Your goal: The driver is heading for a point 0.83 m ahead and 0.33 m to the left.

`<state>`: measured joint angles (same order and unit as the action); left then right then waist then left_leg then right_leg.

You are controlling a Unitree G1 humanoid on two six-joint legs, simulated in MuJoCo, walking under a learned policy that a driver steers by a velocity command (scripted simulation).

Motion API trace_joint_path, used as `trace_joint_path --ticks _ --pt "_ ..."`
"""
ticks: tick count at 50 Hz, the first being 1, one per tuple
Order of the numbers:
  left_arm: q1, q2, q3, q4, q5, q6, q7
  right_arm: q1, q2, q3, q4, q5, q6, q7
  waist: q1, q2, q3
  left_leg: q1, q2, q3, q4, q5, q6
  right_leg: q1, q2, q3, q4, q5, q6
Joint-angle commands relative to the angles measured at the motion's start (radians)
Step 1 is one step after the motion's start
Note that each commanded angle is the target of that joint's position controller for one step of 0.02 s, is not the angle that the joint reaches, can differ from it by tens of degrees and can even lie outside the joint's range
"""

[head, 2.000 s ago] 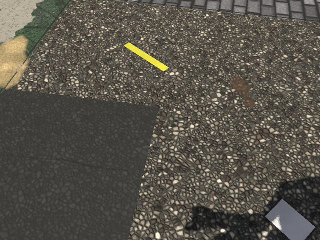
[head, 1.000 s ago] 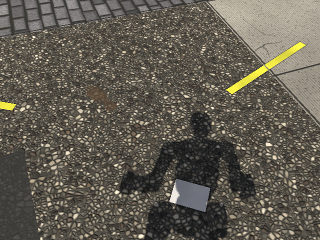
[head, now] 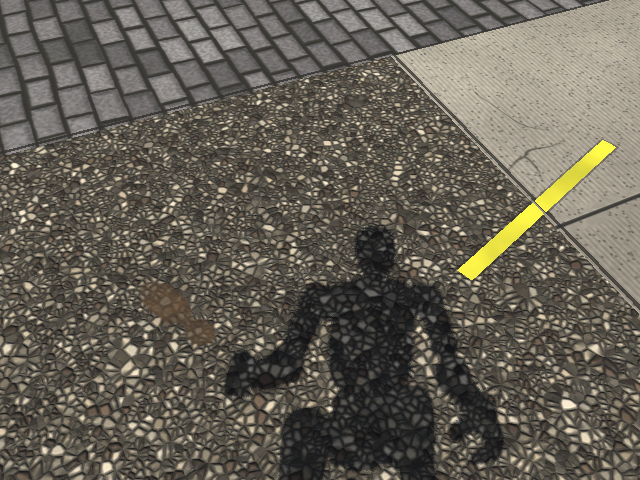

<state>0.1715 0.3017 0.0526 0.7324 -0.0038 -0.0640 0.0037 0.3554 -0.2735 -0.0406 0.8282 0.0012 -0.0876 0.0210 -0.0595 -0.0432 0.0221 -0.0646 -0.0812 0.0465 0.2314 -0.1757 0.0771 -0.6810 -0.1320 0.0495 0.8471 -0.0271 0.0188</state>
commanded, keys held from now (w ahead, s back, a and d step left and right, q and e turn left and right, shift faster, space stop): w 0.10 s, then w+q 0.90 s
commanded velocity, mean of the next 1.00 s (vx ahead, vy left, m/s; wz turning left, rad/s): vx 0.50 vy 0.00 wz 0.40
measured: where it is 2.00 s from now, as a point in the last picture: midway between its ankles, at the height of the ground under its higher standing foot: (216, 340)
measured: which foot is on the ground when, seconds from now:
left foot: down 0.00-0.22, up 0.24-0.72, down 0.74-1.00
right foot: up 0.00-0.20, down 0.22-0.74, up 0.76-1.00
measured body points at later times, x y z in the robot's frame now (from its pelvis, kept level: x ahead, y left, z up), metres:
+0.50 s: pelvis +0.29 -0.05 +0.00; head +0.31 -0.05 +0.45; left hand +0.31 +0.23 -0.12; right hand +0.46 -0.31 -0.11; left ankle +0.35 +0.13 -0.67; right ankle +0.28 -0.15 -0.75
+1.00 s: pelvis +0.55 +0.08 +0.00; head +0.57 +0.11 +0.45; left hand +0.60 +0.40 -0.10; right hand +0.74 -0.15 -0.10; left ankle +0.53 +0.13 -0.75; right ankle +0.72 -0.06 -0.67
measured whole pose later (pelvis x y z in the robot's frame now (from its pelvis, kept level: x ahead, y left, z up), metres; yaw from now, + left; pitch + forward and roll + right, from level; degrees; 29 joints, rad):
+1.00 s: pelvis +0.55 +0.08 +0.00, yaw +27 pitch +1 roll -1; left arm 0.09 0.31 0.06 0.73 0.01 -0.10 0.00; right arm 0.33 -0.28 -0.06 0.71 0.01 -0.05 0.01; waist -0.05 -0.03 0.06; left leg -0.19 -0.11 -0.07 0.35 -0.17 0.11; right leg -0.63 -0.10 0.08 0.96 -0.20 0.05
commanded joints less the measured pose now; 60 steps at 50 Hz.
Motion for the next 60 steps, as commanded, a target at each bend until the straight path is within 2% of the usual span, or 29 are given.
trace_joint_path --ticks 1,6,9,10,11,12,13,14,15,16,17,19,22,27,32,35,36,37,38,39,40,41,42,43,44,48,53,57,60 --pt "-0.083 0.025 -0.003 -0.074 -0.002 -0.025 -0.014 -0.037 -0.174 -0.038 -0.058 0.010 -0.011 -0.014 0.002 0.076 0.062 -0.087 0.250 -0.126 -0.142 0.145 0.134 0.048 0.017 -0.028 -0.177 0.152 0.006" --pt "-0.218 0.035 -0.006 -0.130 -0.011 -0.038 -0.045 0.061 -0.188 -0.043 -0.005 0.020 0.020 -0.019 -0.034 0.074 0.084 0.079 0.314 -0.148 -0.068 0.214 0.127 0.025 0.052 -0.025 -0.320 0.102 -0.025" --pt "-0.159 0.077 0.010 -0.128 -0.008 -0.045 -0.050 0.052 -0.211 -0.052 0.003 0.023 0.038 -0.028 0.025 0.111 0.036 0.150 0.332 -0.187 0.049 0.419 0.101 0.135 0.093 -0.032 -0.366 -0.030 -0.058" --pt "-0.060 0.106 0.027 -0.104 -0.007 -0.048 -0.045 0.029 -0.218 -0.052 -0.002 0.021 0.043 -0.029 0.086 0.118 -0.029 0.131 0.303 -0.170 0.167 0.565 0.083 0.287 0.121 -0.059 -0.395 -0.036 -0.080" --pt "0.100 0.159 0.051 -0.063 -0.003 -0.048 -0.034 0.022 -0.190 -0.039 -0.011 0.011 0.044 -0.030 0.163 0.109 -0.154 0.029 0.247 -0.136 0.364 0.558 0.050 0.554 0.094 -0.046 -0.374 0.000 -0.116" --pt "0.252 0.246 0.073 -0.046 0.021 -0.044 -0.023 0.070 -0.101 -0.011 -0.048 -0.005 0.033 -0.026 0.185 -0.028 -0.335 -0.293 0.140 -0.089 0.720 0.257 -0.007 0.956 -0.146 0.239 -0.324 -0.035 -0.212" --pt "0.289 0.241 0.071 -0.030 0.015 -0.036 -0.027 0.164 -0.030 0.011 -0.040 0.010 0.016 -0.024 0.153 -0.237 -0.461 -0.551 0.022 -0.141 0.962 -0.408 -0.042 1.135 -0.300 0.614 -0.454 -0.235 -0.297" --pt "0.263 0.143 0.045 -0.035 0.008 -0.034 -0.024 0.075 -0.149 -0.020 -0.042 0.041 0.010 -0.022 0.185 -0.133 -0.345 -0.640 0.076 -0.210 1.051 -0.385 -0.039 1.047 -0.266 0.569 -0.511 -0.334 -0.252" --pt "0.188 0.115 0.034 -0.036 0.003 -0.033 -0.019 -0.007 -0.178 -0.031 -0.071 0.052 0.008 -0.023 0.168 -0.094 -0.197 -0.675 0.120 -0.176 1.046 -0.293 -0.038 0.905 -0.241 0.416 -0.541 -0.287 -0.220" --pt "0.125 0.094 0.028 -0.036 0.007 -0.035 -0.019 -0.048 -0.166 -0.032 -0.079 0.039 0.008 -0.026 0.138 -0.037 -0.123 -0.645 0.160 -0.159 1.008 -0.211 -0.044 0.775 -0.203 0.317 -0.575 -0.202 -0.207" --pt "0.082 0.070 0.022 -0.034 0.012 -0.040 -0.020 -0.047 -0.150 -0.037 -0.077 0.031 0.017 -0.026 0.106 -0.041 -0.072 -0.602 0.187 -0.163 0.966 -0.156 -0.050 0.678 -0.169 0.231 -0.613 -0.135 -0.198" --pt "0.037 0.053 0.023 -0.022 0.018 -0.055 -0.021 -0.003 -0.106 -0.036 -0.063 0.037 0.044 -0.023 0.063 -0.062 -0.044 -0.520 0.210 -0.156 0.944 -0.104 -0.063 0.573 -0.135 0.116 -0.676 -0.069 -0.200" --pt "0.020 0.076 0.034 0.006 0.016 -0.068 -0.018 -0.043 -0.079 -0.034 -0.089 0.028 0.071 -0.027 0.046 -0.036 0.015 -0.570 0.224 -0.158 0.877 -0.031 -0.084 0.524 -0.133 -0.004 -0.723 0.032 -0.211" --pt "0.044 0.121 0.048 0.035 0.015 -0.053 0.000 -0.185 -0.053 -0.022 -0.140 0.021 0.055 0.002 0.090 -0.002 0.051 -0.573 0.211 -0.095 0.571 0.204 -0.082 0.572 -0.103 -0.168 -0.737 0.090 -0.190" --pt "0.112 0.164 0.066 0.073 -0.013 -0.020 0.005 -0.318 -0.060 -0.020 -0.212 0.021 0.055 0.031 0.127 0.011 0.086 -0.611 0.189 -0.033 0.424 0.160 -0.036 0.736 -0.159 -0.223 -0.685 0.162 -0.169" --pt "0.092 0.203 0.078 0.070 -0.028 0.004 0.011 -0.268 -0.104 -0.044 -0.227 0.018 0.064 0.036 0.068 -0.027 0.019 -0.486 0.111 0.040 0.412 0.014 0.020 0.800 -0.164 -0.261 -0.510 0.555 -0.137" --pt "0.079 0.211 0.081 0.066 -0.033 0.013 0.012 -0.169 -0.136 -0.064 -0.208 0.021 0.069 0.034 0.008 -0.032 -0.039 -0.359 0.066 0.066 0.402 -0.016 0.047 0.785 -0.149 -0.277 -0.361 0.669 -0.122" --pt "0.066 0.195 0.073 0.060 -0.035 0.018 0.013 -0.006 -0.189 -0.097 -0.165 0.025 0.073 0.022 -0.082 -0.008 -0.124 -0.119 0.019 0.067 0.345 0.033 0.085 0.690 -0.107 -0.302 -0.141 0.639 -0.088" --pt "0.099 0.131 0.048 0.041 0.000 0.010 0.015 0.123 -0.283 -0.129 -0.136 0.031 0.085 -0.001 -0.111 0.148 -0.208 0.168 0.156 -0.176 0.322 0.055 0.146 0.428 -0.048 -0.304 0.185 0.212 -0.036" --pt "0.179 0.008 0.010 -0.012 0.022 -0.018 0.004 0.056 -0.359 -0.128 -0.164 0.029 0.068 0.002 0.024 0.337 -0.306 0.413 0.366 -0.768 0.168 -0.192 0.334 0.031 0.171 -0.135 0.485 -0.592 0.015" --pt "0.060 0.108 0.023 -0.022 -0.017 -0.051 -0.008 0.063 -0.264 -0.102 -0.189 0.026 0.048 0.013 -0.057 0.187 -0.345 0.424 0.404 -0.865 0.047 -0.283 0.322 -0.071 0.144 0.048 0.552 -0.576 -0.005" --pt "-0.011 0.138 0.031 -0.050 -0.046 -0.069 -0.014 0.030 -0.217 -0.088 -0.179 0.019 0.032 0.017 -0.051 0.146 -0.202 0.325 0.384 -0.732 0.031 -0.218 0.278 -0.137 0.104 0.038 0.514 -0.471 -0.028" --pt "-0.016 0.126 0.028 -0.043 -0.030 -0.078 -0.006 -0.026 -0.194 -0.080 -0.183 0.021 0.024 0.016 -0.008 0.064 -0.124 0.187 0.339 -0.612 0.041 -0.099 0.243 -0.097 0.059 0.036 0.431 -0.382 -0.038" --pt "-0.011 0.129 0.033 -0.032 -0.002 -0.079 0.002 -0.086 -0.165 -0.071 -0.193 0.016 0.022 0.013 0.031 0.052 -0.084 0.070 0.299 -0.518 0.039 0.026 0.220 -0.030 0.030 0.038 0.346 -0.326 -0.032" --pt "0.011 0.134 0.038 -0.027 0.006 -0.069 0.000 -0.117 -0.145 -0.062 -0.210 0.004 0.021 0.007 0.060 0.075 -0.079 0.002 0.274 -0.470 0.021 0.109 0.213 0.034 0.013 0.047 0.311 -0.287 -0.026" --pt "-0.017 0.090 0.030 -0.042 0.022 -0.034 0.001 -0.088 -0.172 -0.069 -0.200 0.011 0.017 -0.017 0.066 0.071 -0.049 -0.107 0.228 -0.355 -0.014 0.294 0.218 0.062 0.030 0.012 0.142 -0.179 0.036" --pt "-0.197 0.050 0.011 -0.093 0.011 -0.040 -0.011 -0.020 -0.185 -0.072 -0.169 0.019 0.032 -0.040 -0.002 0.117 -0.008 -0.152 0.162 -0.304 0.002 0.169 0.146 0.116 0.098 0.002 -0.216 0.102 0.059" --pt "-0.269 0.074 0.016 -0.123 -0.001 -0.057 -0.030 0.032 -0.181 -0.073 -0.139 0.026 0.043 -0.044 -0.025 0.130 0.003 -0.085 0.197 -0.390 0.067 0.115 0.130 0.150 0.127 0.026 -0.339 0.115 0.035" --pt "-0.226 0.106 0.030 -0.118 -0.004 -0.070 -0.036 0.022 -0.180 -0.076 -0.135 0.025 0.054 -0.051 0.007 0.167 -0.005 -0.013 0.228 -0.467 0.151 0.162 0.113 0.203 0.133 0.038 -0.376 -0.004 -0.003"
